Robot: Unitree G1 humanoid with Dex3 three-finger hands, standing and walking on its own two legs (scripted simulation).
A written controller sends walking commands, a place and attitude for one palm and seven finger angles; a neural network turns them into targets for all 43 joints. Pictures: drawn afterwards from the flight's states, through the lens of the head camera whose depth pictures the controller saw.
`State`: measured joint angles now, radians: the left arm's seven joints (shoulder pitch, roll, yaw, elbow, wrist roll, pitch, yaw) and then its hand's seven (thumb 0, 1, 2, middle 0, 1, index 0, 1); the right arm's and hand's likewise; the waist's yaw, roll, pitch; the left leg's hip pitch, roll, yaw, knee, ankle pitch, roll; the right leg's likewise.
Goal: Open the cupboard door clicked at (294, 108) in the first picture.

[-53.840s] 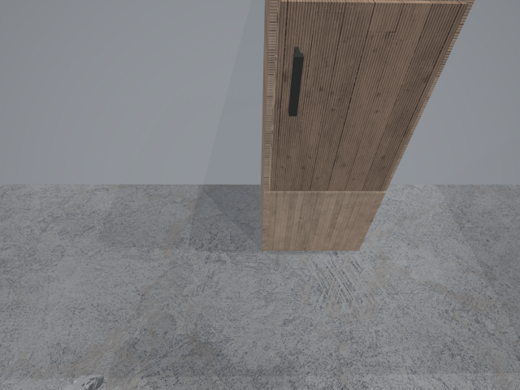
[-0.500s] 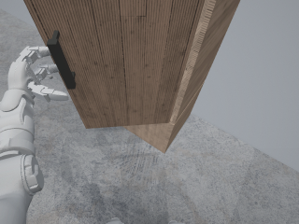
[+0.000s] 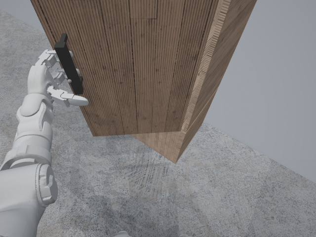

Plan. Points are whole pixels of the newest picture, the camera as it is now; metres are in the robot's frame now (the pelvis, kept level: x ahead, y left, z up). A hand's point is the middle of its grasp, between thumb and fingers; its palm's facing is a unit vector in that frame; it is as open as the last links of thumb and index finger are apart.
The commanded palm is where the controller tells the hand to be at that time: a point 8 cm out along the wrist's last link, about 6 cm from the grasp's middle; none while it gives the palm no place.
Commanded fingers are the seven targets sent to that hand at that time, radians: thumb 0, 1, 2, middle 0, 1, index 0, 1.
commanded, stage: slide the fingers in behind the handle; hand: left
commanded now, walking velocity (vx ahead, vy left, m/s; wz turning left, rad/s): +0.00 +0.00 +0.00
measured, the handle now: (72, 65) +0.53 +0.21 +0.12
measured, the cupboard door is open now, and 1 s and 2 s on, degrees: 40 40 62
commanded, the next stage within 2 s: close the thumb around the handle in 0.56 s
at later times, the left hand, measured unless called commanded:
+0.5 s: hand (72, 81) +0.47 +0.20 +0.12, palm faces +0.06 -1.00 +0.02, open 14.0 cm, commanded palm +0.45 +0.24 +0.12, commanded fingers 0.00 -0.50 0.30 -0.30 -1.20 -0.30 -1.20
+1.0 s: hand (75, 81) +0.47 +0.19 +0.12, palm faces +0.05 -1.00 +0.02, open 10.8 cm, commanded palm +0.44 +0.24 +0.12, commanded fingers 0.00 0.51 0.73 -0.37 -1.31 -0.37 -1.31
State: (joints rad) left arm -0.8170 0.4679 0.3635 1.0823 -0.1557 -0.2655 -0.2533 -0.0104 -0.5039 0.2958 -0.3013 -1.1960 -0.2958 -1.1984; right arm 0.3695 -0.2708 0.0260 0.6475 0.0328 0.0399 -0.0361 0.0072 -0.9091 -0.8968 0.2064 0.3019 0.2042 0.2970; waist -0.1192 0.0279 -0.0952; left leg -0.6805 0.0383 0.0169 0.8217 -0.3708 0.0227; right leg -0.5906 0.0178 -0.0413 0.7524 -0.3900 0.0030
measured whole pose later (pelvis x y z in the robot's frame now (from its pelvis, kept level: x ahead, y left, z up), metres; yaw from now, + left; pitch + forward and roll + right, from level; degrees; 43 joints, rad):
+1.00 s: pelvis +0.00 +0.00 +0.00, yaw +0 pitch +12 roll -2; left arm -0.79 0.43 0.35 1.05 -0.15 -0.27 -0.21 -0.01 -0.01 0.51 -0.33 -1.24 -0.33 -1.25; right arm 0.36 -0.27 0.02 0.65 0.03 0.03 -0.03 0.01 -0.91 -0.90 0.21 0.30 0.20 0.30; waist -0.11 0.03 -0.10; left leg -0.66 0.04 0.02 0.81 -0.36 0.02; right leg -0.58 0.02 -0.04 0.75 -0.39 0.00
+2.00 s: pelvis +0.01 -0.01 +0.02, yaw -1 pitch +5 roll +0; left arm -0.09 0.08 0.13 0.14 -0.19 -0.07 0.11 0.01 0.67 0.75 -0.34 -1.31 -0.33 -1.28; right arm 0.24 -0.22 0.01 0.58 0.03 0.01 0.00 0.01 -0.91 -0.90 0.20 0.30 0.20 0.30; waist -0.02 0.04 -0.10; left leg -0.42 0.03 0.06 0.68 -0.35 0.01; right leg -0.37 0.01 0.00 0.66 -0.38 0.00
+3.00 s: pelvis -0.01 -0.03 +0.02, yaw +3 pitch -2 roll +0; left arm 0.17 -0.07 -0.25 -0.15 0.03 0.07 0.54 0.01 0.00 0.51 -0.34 -1.25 -0.33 -1.25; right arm 0.14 -0.19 0.02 0.59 -0.04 0.07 -0.01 0.01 -0.91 -0.90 0.20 0.30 0.20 0.30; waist 0.02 0.06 -0.03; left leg -0.32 0.02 -0.03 0.67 -0.32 -0.02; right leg -0.24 0.01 -0.09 0.66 -0.39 -0.04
